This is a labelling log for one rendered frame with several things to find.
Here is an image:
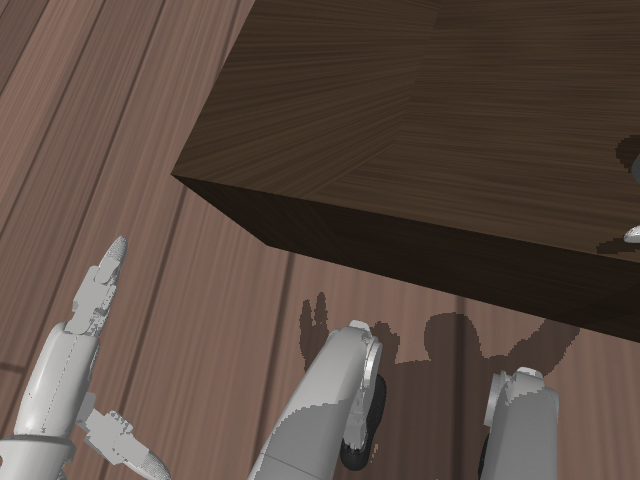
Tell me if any left robot foot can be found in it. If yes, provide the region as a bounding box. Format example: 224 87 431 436
340 374 387 471

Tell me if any left robot arm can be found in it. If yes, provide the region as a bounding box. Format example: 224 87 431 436
0 435 76 480

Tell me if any right robot hand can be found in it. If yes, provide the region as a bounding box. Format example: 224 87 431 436
624 225 640 243

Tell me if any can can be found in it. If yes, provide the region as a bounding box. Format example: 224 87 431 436
631 154 640 184

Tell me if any left robot hand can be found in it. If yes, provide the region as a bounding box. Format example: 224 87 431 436
14 235 171 480

